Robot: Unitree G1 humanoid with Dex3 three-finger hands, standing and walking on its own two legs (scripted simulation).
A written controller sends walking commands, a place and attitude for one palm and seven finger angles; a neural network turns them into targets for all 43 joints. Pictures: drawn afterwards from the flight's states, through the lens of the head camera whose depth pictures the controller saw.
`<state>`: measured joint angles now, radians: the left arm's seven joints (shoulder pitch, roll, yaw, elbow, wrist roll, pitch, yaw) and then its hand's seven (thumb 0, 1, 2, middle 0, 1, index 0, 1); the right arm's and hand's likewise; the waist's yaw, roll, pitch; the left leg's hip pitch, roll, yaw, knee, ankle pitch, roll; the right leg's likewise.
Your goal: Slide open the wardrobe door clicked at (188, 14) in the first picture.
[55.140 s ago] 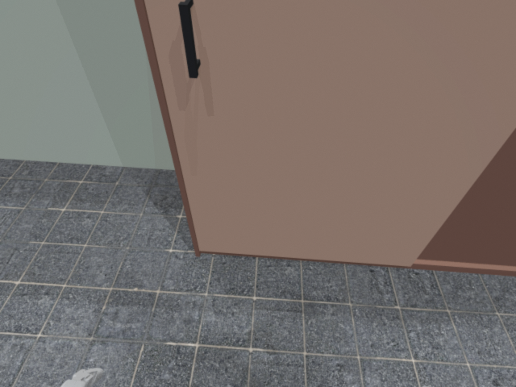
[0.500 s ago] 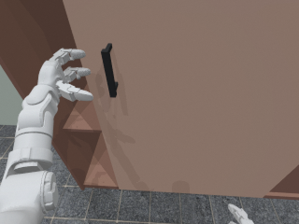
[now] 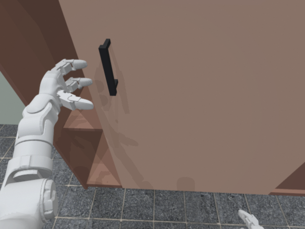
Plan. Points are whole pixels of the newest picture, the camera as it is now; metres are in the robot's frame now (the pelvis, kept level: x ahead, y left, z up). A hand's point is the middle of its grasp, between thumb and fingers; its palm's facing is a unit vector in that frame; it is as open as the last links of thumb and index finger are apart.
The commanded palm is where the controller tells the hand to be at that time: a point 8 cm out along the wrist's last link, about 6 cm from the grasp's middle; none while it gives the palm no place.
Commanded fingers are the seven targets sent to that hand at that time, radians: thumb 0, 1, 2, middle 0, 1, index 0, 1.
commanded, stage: move the hooked fingers beside the handle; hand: left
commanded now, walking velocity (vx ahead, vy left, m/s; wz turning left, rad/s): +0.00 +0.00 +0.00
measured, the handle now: (110, 68) +0.49 +0.14 +0.20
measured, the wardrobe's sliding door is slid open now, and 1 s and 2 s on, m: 0.25 0.25 0.25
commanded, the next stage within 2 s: feel for the door with the fingertips in 1.56 s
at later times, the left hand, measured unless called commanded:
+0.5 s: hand (80, 76) +0.43 +0.21 +0.21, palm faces +0.01 -1.00 +0.03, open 14.0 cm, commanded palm +0.41 +0.26 +0.20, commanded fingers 0.00 -0.50 0.30 -0.30 -1.20 -0.30 -1.20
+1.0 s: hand (81, 88) +0.43 +0.21 +0.18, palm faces +0.03 -1.00 -0.01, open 14.0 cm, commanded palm +0.41 +0.26 +0.20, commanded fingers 0.00 -0.50 0.30 -0.30 -1.20 -0.30 -1.20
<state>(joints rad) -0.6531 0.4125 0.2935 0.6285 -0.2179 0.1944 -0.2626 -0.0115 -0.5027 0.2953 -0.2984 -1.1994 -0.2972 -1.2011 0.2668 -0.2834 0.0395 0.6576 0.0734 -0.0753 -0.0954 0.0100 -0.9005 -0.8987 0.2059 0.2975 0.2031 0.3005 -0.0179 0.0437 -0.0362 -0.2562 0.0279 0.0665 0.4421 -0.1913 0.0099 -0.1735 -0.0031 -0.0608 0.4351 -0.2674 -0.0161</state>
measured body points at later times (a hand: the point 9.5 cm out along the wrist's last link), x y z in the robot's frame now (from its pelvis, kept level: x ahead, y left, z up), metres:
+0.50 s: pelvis +0.01 +0.00 +0.00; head +0.00 +0.00 +0.45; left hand +0.43 +0.26 +0.21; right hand +0.12 -0.26 -0.10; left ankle +0.03 +0.12 -0.74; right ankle -0.02 -0.11 -0.74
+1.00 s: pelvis +0.01 +0.01 +0.00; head +0.02 +0.00 +0.45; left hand +0.42 +0.26 +0.18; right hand +0.14 -0.25 -0.10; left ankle +0.03 +0.12 -0.74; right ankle -0.02 -0.11 -0.74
